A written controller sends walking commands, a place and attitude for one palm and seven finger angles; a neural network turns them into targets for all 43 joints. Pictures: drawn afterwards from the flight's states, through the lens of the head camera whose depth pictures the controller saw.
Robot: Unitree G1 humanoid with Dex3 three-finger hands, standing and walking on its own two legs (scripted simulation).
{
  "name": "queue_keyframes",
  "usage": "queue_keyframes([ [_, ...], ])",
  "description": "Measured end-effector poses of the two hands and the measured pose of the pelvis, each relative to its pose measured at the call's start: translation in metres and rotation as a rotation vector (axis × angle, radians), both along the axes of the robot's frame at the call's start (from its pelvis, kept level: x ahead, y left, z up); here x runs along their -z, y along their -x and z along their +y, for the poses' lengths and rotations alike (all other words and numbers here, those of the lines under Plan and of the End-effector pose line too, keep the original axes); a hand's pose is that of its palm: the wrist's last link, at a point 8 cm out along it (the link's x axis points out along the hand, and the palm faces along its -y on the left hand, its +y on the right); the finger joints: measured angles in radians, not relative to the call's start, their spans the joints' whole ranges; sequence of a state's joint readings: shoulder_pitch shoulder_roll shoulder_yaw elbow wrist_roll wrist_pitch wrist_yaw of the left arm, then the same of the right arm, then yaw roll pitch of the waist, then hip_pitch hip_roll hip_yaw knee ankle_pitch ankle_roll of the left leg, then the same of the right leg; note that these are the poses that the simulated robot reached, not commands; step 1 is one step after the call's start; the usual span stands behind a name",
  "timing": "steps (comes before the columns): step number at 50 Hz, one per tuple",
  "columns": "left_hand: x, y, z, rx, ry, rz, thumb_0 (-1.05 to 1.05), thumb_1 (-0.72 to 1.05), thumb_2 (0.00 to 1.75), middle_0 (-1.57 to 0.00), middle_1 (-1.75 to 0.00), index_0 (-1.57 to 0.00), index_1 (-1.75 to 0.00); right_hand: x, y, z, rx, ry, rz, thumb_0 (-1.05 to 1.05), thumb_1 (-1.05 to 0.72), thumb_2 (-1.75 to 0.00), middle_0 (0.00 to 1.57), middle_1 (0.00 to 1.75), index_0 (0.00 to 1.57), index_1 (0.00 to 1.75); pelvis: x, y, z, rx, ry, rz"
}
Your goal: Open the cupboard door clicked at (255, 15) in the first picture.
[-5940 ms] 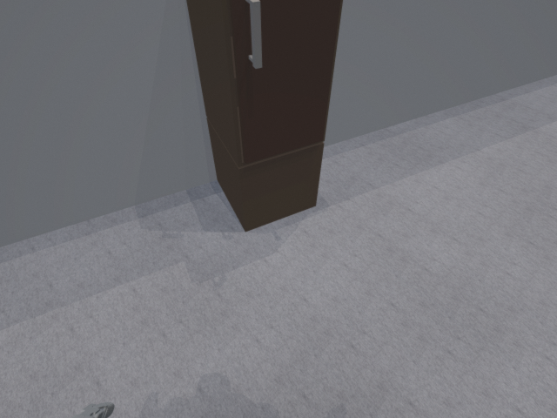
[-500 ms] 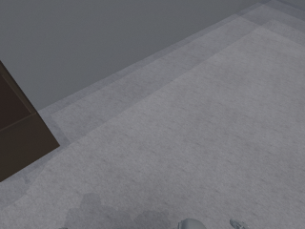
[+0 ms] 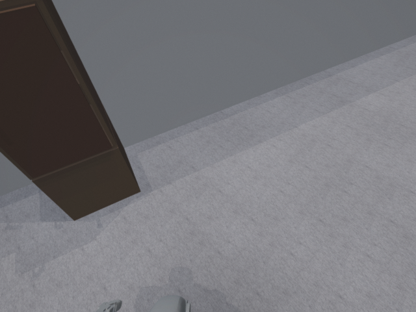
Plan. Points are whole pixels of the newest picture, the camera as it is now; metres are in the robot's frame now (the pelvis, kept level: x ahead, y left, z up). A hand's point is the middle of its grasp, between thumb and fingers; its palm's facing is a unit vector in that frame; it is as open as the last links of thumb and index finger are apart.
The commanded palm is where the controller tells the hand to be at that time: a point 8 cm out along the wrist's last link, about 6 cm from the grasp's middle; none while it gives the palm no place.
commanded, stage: turn to face it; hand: left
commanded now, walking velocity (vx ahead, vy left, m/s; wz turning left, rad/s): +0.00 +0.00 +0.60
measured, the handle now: out of the picture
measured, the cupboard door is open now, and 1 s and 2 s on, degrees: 0 0 0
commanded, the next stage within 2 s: take the last steps up to it in 0.76 s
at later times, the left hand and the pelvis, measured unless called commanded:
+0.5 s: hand out of the picture -0.02 +0.31 -0.17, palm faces +0.31 -0.92 -0.24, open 7.4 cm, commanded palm none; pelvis -0.02 +0.07 +0.00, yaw +15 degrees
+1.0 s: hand out of the picture -0.03 +0.21 -0.15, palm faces +0.43 -0.86 -0.25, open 7.4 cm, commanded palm none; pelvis -0.02 +0.02 +0.00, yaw +24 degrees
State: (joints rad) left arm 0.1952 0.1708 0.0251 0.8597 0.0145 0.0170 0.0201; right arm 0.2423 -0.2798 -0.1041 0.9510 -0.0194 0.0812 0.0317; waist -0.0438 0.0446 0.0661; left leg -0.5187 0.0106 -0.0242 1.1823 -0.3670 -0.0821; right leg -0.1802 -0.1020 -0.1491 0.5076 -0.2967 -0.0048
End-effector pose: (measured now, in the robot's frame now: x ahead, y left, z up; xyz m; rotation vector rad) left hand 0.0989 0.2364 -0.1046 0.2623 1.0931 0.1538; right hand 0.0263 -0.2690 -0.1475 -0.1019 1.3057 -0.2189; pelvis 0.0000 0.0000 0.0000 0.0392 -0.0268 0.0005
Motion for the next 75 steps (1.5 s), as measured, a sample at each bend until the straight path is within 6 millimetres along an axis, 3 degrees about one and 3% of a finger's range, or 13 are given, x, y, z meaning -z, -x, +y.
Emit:
queue_keyframes([
  [7,0.021,0.069,0.026,-0.143,0.032,0.1,0.0,0.9,0.9,-0.21,-0.3,-0.2,-0.3,-0.008,-0.048,0.019,-0.15,0.037,-0.016,0.01,-0.91,-0.9,0.2,0.3,0.19,0.3,0.004,0.007,0.015,-0.092,0.01,0.002],
  [15,0.059,0.144,0.085,-0.32,0.062,0.222,0.0,0.9,0.9,-0.2,-0.3,-0.2,-0.3,-0.025,-0.119,0.083,-0.344,0.097,-0.178,0.01,-0.91,-0.9,0.2,0.3,0.19,0.3,0.02,0.015,0.054,-0.183,0.042,0.012],
  [20,0.047,0.15,0.104,-0.36,0.069,0.207,0.01,0.91,0.9,-0.2,-0.3,-0.2,-0.3,-0.041,-0.123,0.112,-0.388,0.102,-0.207,0.01,-0.91,-0.9,0.2,0.3,0.2,0.3,0.006,0.019,0.068,-0.22,0.073,0.006],
  [26,0.033,0.141,0.113,-0.379,0.065,0.128,0.0,0.91,0.9,-0.2,-0.3,-0.2,-0.3,-0.041,-0.11,0.133,-0.41,0.063,-0.181,0.01,-0.91,-0.9,0.2,0.3,0.2,0.3,-0.003,0.023,0.075,-0.265,0.076,0.008],
  [33,0.025,0.131,0.103,-0.39,0.056,0.09,0.0,0.91,0.9,-0.2,-0.3,-0.2,-0.3,-0.025,-0.078,0.131,-0.397,0.018,-0.098,0.01,-0.91,-0.9,0.2,0.3,0.2,0.3,-0.003,0.025,0.068,-0.308,0.063,0.015],
  [42,0.019,0.12,0.06,-0.398,0.029,0.035,0.0,0.91,0.9,-0.2,-0.3,-0.2,-0.3,0.007,-0.041,0.089,-0.373,-0.024,0.033,0.01,-0.91,-0.9,0.2,0.3,0.2,0.3,0.007,0.025,0.035,-0.355,0.028,0.029],
  [49,0.009,0.154,0.021,-0.472,0.046,0.058,0.0,0.9,0.9,-0.2,-0.3,-0.2,-0.3,0.007,-0.046,0.064,-0.416,-0.027,0.075,0.01,-0.91,-0.9,0.2,0.3,0.19,0.3,-0.002,0.024,0.02,-0.411,0.013,0.008],
  [55,0.008,0.203,0.007,-0.582,0.057,0.118,0.0,0.92,0.9,-0.21,-0.3,-0.2,-0.3,0.001,-0.07,0.069,-0.494,-0.017,0.072,0.01,-0.91,-0.9,0.2,0.3,0.19,0.3,-0.006,0.017,0.026,-0.463,0.006,0.004],
  [61,0.015,0.264,-0.011,-0.685,0.128,0.271,0.0,0.91,0.9,-0.2,-0.3,-0.2,-0.3,-0.006,-0.116,0.113,-0.584,-0.015,0.017,0.01,-0.91,-0.9,0.19,0.3,0.19,0.3,-0.007,0.01,0.052,-0.492,0.01,0.013],
  [65,0.021,0.298,-0.017,-0.74,0.201,0.391,0.0,0.91,0.9,-0.2,-0.3,-0.2,-0.3,-0.011,-0.153,0.168,-0.654,-0.025,-0.055,0.01,-0.92,-0.9,0.19,0.3,0.19,0.3,-0.003,0.005,0.081,-0.495,0.025,0.021],
  [69,0.037,0.32,-0.008,-0.77,0.28,0.501,0.0,0.91,0.9,-0.2,-0.3,-0.2,-0.3,-0.011,-0.185,0.234,-0.704,-0.034,-0.165,0.01,-0.91,-0.9,0.19,0.3,0.19,0.3,0.012,-0.002,0.119,-0.487,0.048,0.018],
  [72,0.044,0.313,0.018,-0.738,0.301,0.542,0.0,0.91,0.9,-0.2,-0.3,-0.2,-0.3,-0.016,-0.189,0.267,-0.685,-0.049,-0.223,0.01,-0.91,-0.9,0.2,0.3,0.19,0.3,0.013,-0.007,0.14,-0.459,0.042,-0.001],
  [75,0.045,0.279,0.06,-0.686,0.278,0.483,0.01,0.91,0.9,-0.2,-0.3,-0.2,-0.3,-0.02,-0.175,0.28,-0.623,-0.059,-0.213,0.0,-0.91,-0.9,0.2,0.3,0.2,0.3,0.006,-0.018,0.157,-0.443,0.045,-0.012],
])
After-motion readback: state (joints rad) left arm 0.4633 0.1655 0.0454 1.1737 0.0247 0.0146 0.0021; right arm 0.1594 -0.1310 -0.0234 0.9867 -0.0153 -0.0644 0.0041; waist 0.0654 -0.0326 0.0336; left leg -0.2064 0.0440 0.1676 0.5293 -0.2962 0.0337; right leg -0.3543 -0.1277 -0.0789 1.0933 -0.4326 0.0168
